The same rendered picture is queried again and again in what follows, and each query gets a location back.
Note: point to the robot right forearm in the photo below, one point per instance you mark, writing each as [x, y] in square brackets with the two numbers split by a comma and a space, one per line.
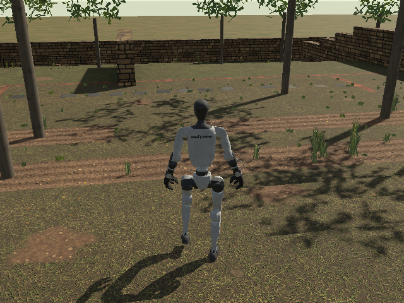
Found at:
[234, 166]

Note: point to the left robot upper arm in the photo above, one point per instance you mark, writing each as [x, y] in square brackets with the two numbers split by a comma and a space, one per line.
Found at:
[178, 143]

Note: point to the robot left forearm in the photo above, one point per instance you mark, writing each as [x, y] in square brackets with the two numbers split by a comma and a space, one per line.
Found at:
[171, 168]

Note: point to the robot head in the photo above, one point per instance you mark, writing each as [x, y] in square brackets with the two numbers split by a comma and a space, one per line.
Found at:
[201, 108]

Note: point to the left robot hand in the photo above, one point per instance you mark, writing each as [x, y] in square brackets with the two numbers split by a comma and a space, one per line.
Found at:
[171, 180]

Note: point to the humanoid robot torso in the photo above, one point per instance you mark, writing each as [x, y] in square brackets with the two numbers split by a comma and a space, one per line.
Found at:
[201, 149]

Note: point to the right robot hand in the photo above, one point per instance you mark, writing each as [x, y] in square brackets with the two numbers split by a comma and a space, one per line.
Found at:
[237, 179]

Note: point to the right robot upper arm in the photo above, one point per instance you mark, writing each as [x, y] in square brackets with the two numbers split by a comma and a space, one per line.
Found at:
[221, 132]

